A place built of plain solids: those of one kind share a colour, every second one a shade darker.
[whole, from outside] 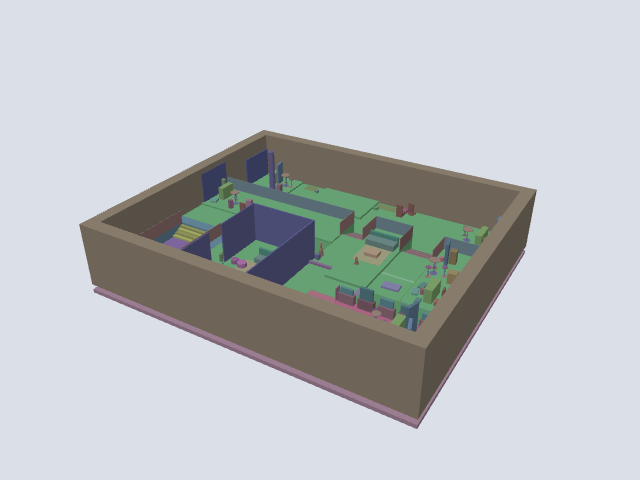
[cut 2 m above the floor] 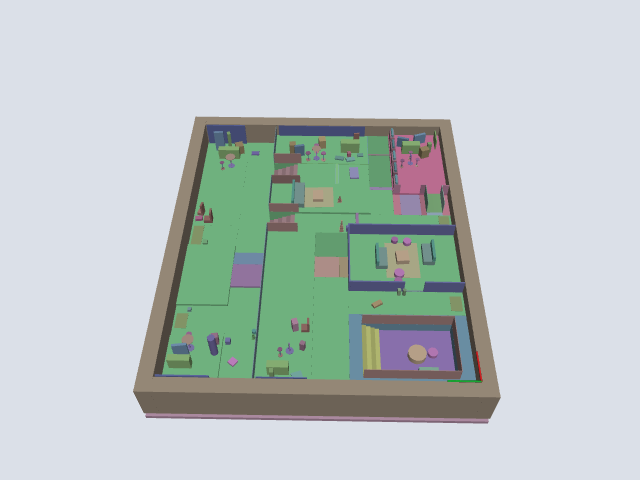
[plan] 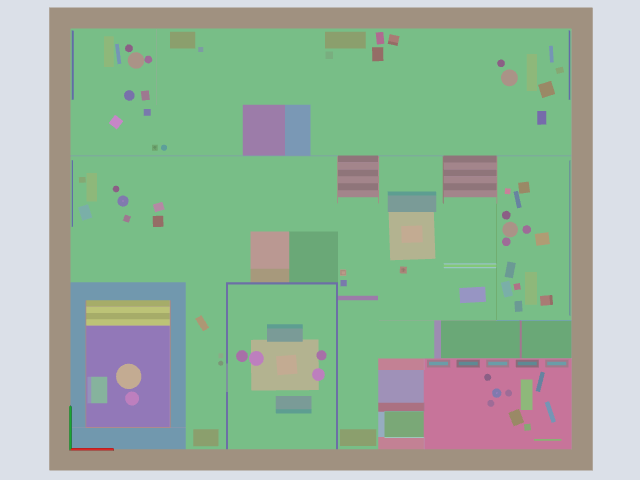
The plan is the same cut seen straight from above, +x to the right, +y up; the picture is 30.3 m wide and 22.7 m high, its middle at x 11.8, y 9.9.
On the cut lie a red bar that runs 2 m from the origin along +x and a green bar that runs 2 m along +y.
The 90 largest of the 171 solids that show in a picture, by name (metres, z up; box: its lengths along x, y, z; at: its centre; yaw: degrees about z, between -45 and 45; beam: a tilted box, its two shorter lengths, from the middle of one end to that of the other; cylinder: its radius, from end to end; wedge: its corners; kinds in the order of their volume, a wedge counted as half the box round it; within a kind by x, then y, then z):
{
 "wall_1": {"box": [1.0, 19.9, 5.0], "at": [-0.5, 9.95, 1.5]},
 "wall_2": {"box": [25.7, 1.0, 5.0], "at": [11.85, -0.5, 1.5]},
 "wall_3": {"box": [25.7, 1.0, 5.0], "at": [11.85, 20.4, 1.5]},
 "wall_4": {"box": [1.0, 19.9, 5.0], "at": [24.2, 9.95, 1.5]},
 "floor_1": {"box": [4.05, 3.6, 1.15], "at": [2.02, 18.1, -0.42]},
 "floor_2": {"box": [8.51, 2.4, 1.0], "at": [4.25, 9.1, 0.41]},
 "floor_3": {"box": [2.5, 3.6, 1.0], "at": [5.3, 18.1, -0.5]},
 "floor_4": {"box": [12.65, 3.6, 1.12], "at": [6.33, 12.1, 0.47]},
 "floor_5": {"box": [1.9, 7.9, 1.0], "at": [6.4, 3.95, 0.41]},
 "floor_6": {"box": [5.4, 3.6, 1.18], "at": [9.25, 18.1, -0.41]},
 "floor_7": {"box": [5.3, 7.9, 1.0], "at": [10.0, 3.95, 0.41]},
 "floor_8": {"box": [2.3, 2.4, 1.0], "at": [11.5, 9.1, 0.41]},
 "floor_9": {"box": [23.7, 2.4, 1.0], "at": [11.85, 15.1, -0.5]},
 "floor_10": {"box": [2.1, 3.6, 1.0], "at": [13.0, 18.1, -0.5]},
 "floor_11": {"box": [1.9, 11.92, 1.0], "at": [13.6, 5.96, 0.41]},
 "floor_12": {"box": [2.65, 1.8, 1.0], "at": [15.88, 5.2, 0.41]},
 "floor_13": {"box": [3.1, 7.8, 1.18], "at": [16.1, 10.0, 0.5]},
 "floor_14": {"box": [9.65, 3.6, 1.0], "at": [18.88, 18.1, -0.5]},
 "floor_15": {"box": [2.5, 5.82, 1.0], "at": [18.9, 9.01, 0.41]},
 "floor_16": {"box": [6.18, 1.8, 1.0], "at": [20.61, 5.2, 0.41]},
 "floor_17": {"box": [3.55, 7.8, 1.01], "at": [21.93, 10.0, 0.41]},
 "floor_base_1": {"box": [25.7, 21.9, 0.3], "at": [11.85, 9.95, -1.57]},
 "floor_deck_1": {"box": [6.99, 4.3, 1.16], "at": [20.2, 2.15, 0.49]},
 "floor_rim_1": {"box": [0.75, 6.0, 1.0], "at": [0.38, 4.05, 0.41]},
 "floor_rim_2": {"box": [5.45, 1.05, 1.0], "at": [2.73, 0.53, 0.41]},
 "floor_rim_3": {"box": [5.45, 0.85, 1.0], "at": [2.73, 7.47, 0.41]},
 "floor_rim_4": {"box": [0.75, 6.0, 1.0], "at": [5.08, 4.05, 0.41]},
 "part_1": {"box": [0.1, 2.71, 3.14], "at": [7.4, 1.35, 2.43]},
 "part_2": {"box": [0.1, 3.74, 3.14], "at": [7.4, 5.93, 2.43]},
 "part_3": {"box": [5.3, 0.1, 3.14], "at": [10.0, 7.85, 2.43]},
 "part_4": {"box": [0.1, 7.8, 3.14], "at": [12.6, 3.9, 2.43]},
 "floor_pit_1": {"box": [3.95, 4.8, 0.3], "at": [2.73, 3.45, -0.01]},
 "step_tread_1": {"box": [1.9, 0.33, 0.87], "at": [13.6, 12.09, 0.34]},
 "step_tread_2": {"box": [1.9, 0.33, 0.74], "at": [13.6, 12.41, 0.28]},
 "step_tread_3": {"box": [1.9, 0.33, 0.61], "at": [13.6, 12.74, 0.21]},
 "step_tread_4": {"box": [1.9, 0.33, 0.48], "at": [13.6, 13.07, 0.15]},
 "step_tread_5": {"box": [2.5, 0.33, 0.87], "at": [18.9, 12.09, 0.34]},
 "step_tread_6": {"box": [2.5, 0.33, 0.74], "at": [18.9, 12.41, 0.28]},
 "step_tread_7": {"box": [2.5, 0.33, 0.61], "at": [18.9, 12.74, 0.21]},
 "step_tread_8": {"box": [2.5, 0.33, 0.48], "at": [18.9, 13.07, 0.15]},
 "step_tread_9": {"box": [2.5, 0.33, 0.35], "at": [18.9, 13.4, 0.09]},
 "counter_1": {"box": [0.49, 1.35, 1.05], "at": [1.01, 12.39, 1.55]},
 "counter_2": {"box": [0.46, 1.45, 1.01], "at": [1.82, 18.81, 0.66]},
 "counter_3": {"box": [0.56, 1.45, 1.11], "at": [21.57, 2.58, 1.62]},
 "counter_4": {"box": [0.57, 1.55, 1.03], "at": [21.78, 7.61, 1.43]},
 "counter_5": {"box": [0.49, 1.75, 1.0], "at": [21.82, 17.82, 0.5]},
 "floor_before_steps_1": {"box": [2.16, 1.55, 1.0], "at": [15.63, 2.98, 0.41]},
 "floor_fore_1": {"box": [2.16, 0.58, 1.0], "at": [15.63, 0.29, 0.41]},
 "floor_fore_2": {"box": [2.16, 0.42, 1.0], "at": [15.63, 1.99, 0.41]},
 "floor_fore_3": {"box": [2.16, 0.55, 1.0], "at": [15.63, 4.03, 0.41]},
 "floor_hatch_1": {"box": [1.84, 1.76, 1.0], "at": [9.43, 9.42, 0.41]},
 "step_down_1": {"box": [3.95, 0.3, 0.38], "at": [2.73, 6.0, 0.1]},
 "step_down_2": {"box": [3.95, 0.3, 0.54], "at": [2.73, 6.3, 0.18]},
 "step_down_3": {"box": [3.95, 0.3, 0.69], "at": [2.73, 6.6, 0.26]},
 "step_down_4": {"box": [3.95, 0.3, 0.84], "at": [2.73, 6.9, 0.33]},
 "back_1": {"box": [0.06, 3.14, 2.55], "at": [0.09, 12.1, 2.31]},
 "back_2": {"box": [0.1, 3.28, 2.55], "at": [0.11, 18.17, 1.43]},
 "back_3": {"box": [0.08, 3.28, 2.45], "at": [23.6, 18.17, 1.23]},
 "back_4": {"box": [0.04, 7.34, 2.35], "at": [23.62, 10.0, 2.09]},
 "sofa_seat_1": {"box": [1.7, 0.83, 0.39], "at": [10.14, 5.5, 1.11]},
 "sofa_seat_2": {"box": [1.7, 0.83, 0.39], "at": [10.55, 2.11, 1.1]},
 "sofa_seat_3": {"box": [2.3, 0.97, 0.45], "at": [16.15, 11.71, 1.32]},
 "roll_1": {"box": [0.18, 0.95, 1.91], "at": [2.25, 18.7, 1.1], "yaw": 7.3},
 "roll_2": {"box": [0.22, 0.81, 1.89], "at": [21.14, 11.81, 1.86], "yaw": 12.2},
 "roll_3": {"box": [0.21, 0.95, 2.17], "at": [22.22, 3.19, 2.15], "yaw": -14.3},
 "roll_4": {"box": [0.22, 1.02, 1.92], "at": [22.69, 1.76, 2.02], "yaw": 18.8},
 "roll_5": {"box": [0.18, 0.79, 1.98], "at": [22.74, 18.69, 0.99], "yaw": 3.3},
 "edgeN_1": {"box": [1.1, 0.37, 0.7], "at": [17.41, 4.05, 1.42]},
 "edgeN_2": {"box": [1.1, 0.37, 0.7], "at": [18.81, 4.05, 1.42]},
 "edgeN_3": {"box": [1.1, 0.37, 0.7], "at": [20.2, 4.05, 1.42]},
 "edgeN_4": {"box": [1.1, 0.37, 0.7], "at": [21.6, 4.05, 1.42]},
 "edgeN_5": {"box": [1.1, 0.37, 0.7], "at": [23.0, 4.05, 1.42]},
 "ramp_ramp_1": {"wedge": [[14.85, 0.58, -0.09], [14.85, 0.58, 0.91], [14.85, 1.78, -0.09], [14.85, 1.78, 0.91], [16.71, 0.58, -0.09], [16.71, 0.58, 1.06], [16.71, 1.78, -0.09], [16.71, 1.78, 1.06]]},
 "display_cube_1": {"box": [0.54, 0.69, 0.82], "at": [21.08, 1.5, 1.48], "yaw": 21.5},
 "display_cube_2": {"box": [0.51, 0.52, 1.03], "at": [21.45, 12.38, 1.43], "yaw": 6.8},
 "display_cube_3": {"box": [0.65, 0.57, 0.83], "at": [22.32, 9.95, 1.33], "yaw": 7.9},
 "display_cube_4": {"box": [0.65, 0.66, 0.84], "at": [22.52, 17.02, 0.42], "yaw": 17.9},
 "step_hump_1": {"box": [2.0, 2.4, 0.2], "at": [9.15, 15.1, 0.05]},
 "low_1": {"cylinder": 0.6, "from": [2.75, 3.45, 0.13], "to": [2.75, 3.45, 0.58]},
 "low_2": {"box": [0.95, 0.9, 0.41], "at": [10.23, 3.99, 1.12], "yaw": 4.5},
 "floor_hatch_cover_1": {"box": [1.84, 0.64, 0.7], "at": [9.43, 8.22, 0.56]},
 "column_a0b_1": {"cylinder": 0.25, "from": [2.78, 16.73, 0.15], "to": [2.78, 16.73, 4.0]},
 "low_rug_1": {"box": [3.2, 2.4, 0.06], "at": [10.14, 3.99, 0.89], "yaw": 0.4},
 "low_rug_2": {"box": [2.14, 2.4, 0.06], "at": [16.15, 10.18, 1.07], "yaw": 1.9},
 "rail_rim_1": {"box": [12.65, 0.04, 1.05], "at": [6.33, 13.88, 1.55]},
 "sofaW_seat_1": {"box": [0.94, 1.25, 0.41], "at": [1.27, 2.81, 0.34]},
 "floor_gap_cover_1": {"box": [0.32, 1.8, 0.75], "at": [17.36, 5.2, 0.54]},
 "floor_before_ramp_1": {"box": [0.3, 1.2, 1.0], "at": [14.7, 1.18, 0.41]},
 "ramp_hump_ramp_1": {"wedge": [[10.15, 13.9, -0.05], [10.15, 13.9, 0.15], [10.15, 16.3, -0.05], [10.15, 16.3, 0.15], [11.35, 13.9, -0.05], [11.35, 13.9, 0.0], [11.35, 16.3, -0.05], [11.35, 16.3, 0.0]]},
 "wing_1": {"box": [1.3, 0.09, 2.45], "at": [22.57, 0.45, 2.29]}
}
